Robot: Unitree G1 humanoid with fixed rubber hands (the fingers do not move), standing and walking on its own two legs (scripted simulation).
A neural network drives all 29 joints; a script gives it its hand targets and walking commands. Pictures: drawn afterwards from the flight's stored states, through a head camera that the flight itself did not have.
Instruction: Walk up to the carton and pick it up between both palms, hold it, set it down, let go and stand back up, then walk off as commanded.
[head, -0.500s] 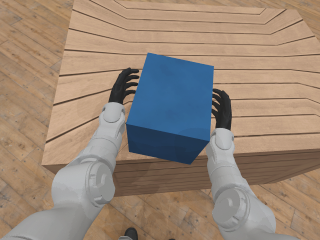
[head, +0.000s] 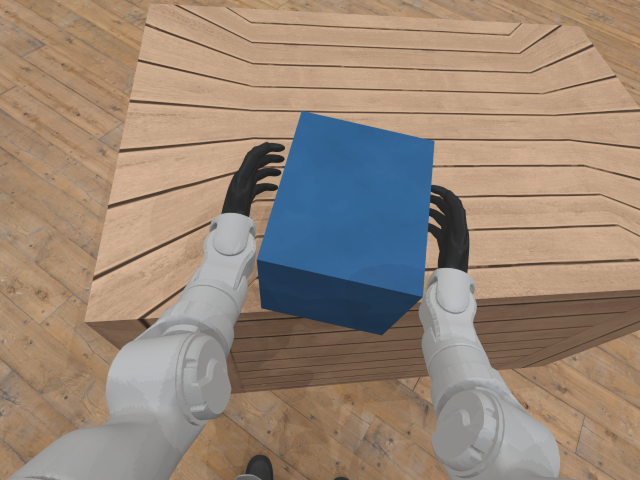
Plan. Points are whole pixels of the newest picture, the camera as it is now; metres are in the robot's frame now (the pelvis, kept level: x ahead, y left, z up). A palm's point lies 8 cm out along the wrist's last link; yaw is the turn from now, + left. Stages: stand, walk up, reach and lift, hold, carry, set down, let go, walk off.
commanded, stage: reach and lift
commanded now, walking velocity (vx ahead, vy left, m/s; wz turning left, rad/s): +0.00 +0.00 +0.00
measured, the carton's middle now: (343, 228) +0.44 -0.03 +0.00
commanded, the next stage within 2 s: none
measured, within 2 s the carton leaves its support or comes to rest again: neither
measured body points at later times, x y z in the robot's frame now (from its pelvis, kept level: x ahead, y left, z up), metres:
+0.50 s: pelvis +0.00 +0.00 +0.00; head +0.07 +0.04 +0.44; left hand +0.44 +0.11 +0.05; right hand +0.39 -0.16 +0.05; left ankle +0.04 +0.08 -0.74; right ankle -0.01 -0.14 -0.74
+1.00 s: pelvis -0.02 +0.00 +0.00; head +0.00 +0.04 +0.45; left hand +0.42 +0.11 +0.10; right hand +0.39 -0.17 +0.10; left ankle +0.04 +0.08 -0.74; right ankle -0.01 -0.14 -0.74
